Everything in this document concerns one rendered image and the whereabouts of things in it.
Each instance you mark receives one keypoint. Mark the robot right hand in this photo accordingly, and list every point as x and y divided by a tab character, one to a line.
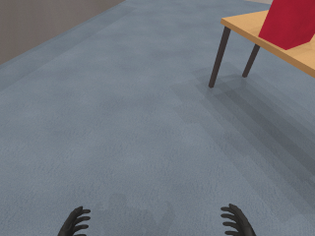
242	224

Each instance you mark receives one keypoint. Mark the table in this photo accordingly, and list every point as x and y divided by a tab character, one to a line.
249	26

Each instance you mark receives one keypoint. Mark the carton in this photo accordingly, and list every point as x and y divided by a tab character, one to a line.
289	23

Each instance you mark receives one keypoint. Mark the robot left hand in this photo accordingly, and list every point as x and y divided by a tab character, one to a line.
69	227

